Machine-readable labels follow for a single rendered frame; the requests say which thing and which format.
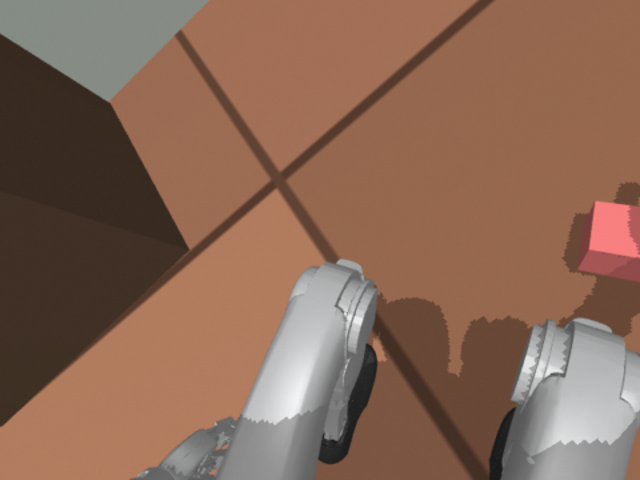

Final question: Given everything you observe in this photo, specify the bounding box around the right robot foot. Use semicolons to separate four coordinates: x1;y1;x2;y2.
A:
489;407;516;480

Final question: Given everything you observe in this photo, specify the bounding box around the left robot foot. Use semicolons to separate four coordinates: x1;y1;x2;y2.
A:
318;343;377;464

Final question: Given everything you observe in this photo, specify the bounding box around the left robot hand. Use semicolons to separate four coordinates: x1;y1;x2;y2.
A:
157;416;238;480

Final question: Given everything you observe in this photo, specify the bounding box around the carton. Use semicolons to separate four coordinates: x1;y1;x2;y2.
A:
577;201;640;282

